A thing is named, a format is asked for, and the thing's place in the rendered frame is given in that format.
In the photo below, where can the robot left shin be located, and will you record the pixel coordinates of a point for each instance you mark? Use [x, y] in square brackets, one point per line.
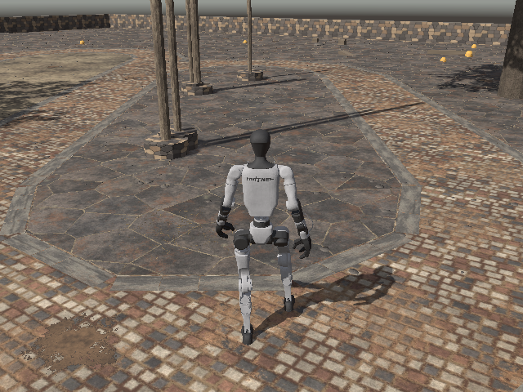
[245, 307]

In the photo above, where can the right robot foot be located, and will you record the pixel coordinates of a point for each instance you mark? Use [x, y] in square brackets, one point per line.
[288, 305]

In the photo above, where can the robot right upper arm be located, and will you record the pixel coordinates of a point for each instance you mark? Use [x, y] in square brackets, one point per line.
[290, 187]

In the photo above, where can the right robot forearm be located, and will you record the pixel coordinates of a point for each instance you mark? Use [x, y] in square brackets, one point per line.
[300, 222]

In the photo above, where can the left robot hand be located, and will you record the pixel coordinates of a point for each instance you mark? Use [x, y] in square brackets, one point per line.
[226, 226]

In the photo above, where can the right robot hand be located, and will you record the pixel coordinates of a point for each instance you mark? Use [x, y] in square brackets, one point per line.
[307, 246]

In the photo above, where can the left robot forearm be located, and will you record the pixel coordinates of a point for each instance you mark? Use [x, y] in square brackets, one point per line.
[223, 213]

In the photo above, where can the robot left upper arm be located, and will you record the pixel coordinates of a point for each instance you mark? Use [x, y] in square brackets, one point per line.
[231, 185]

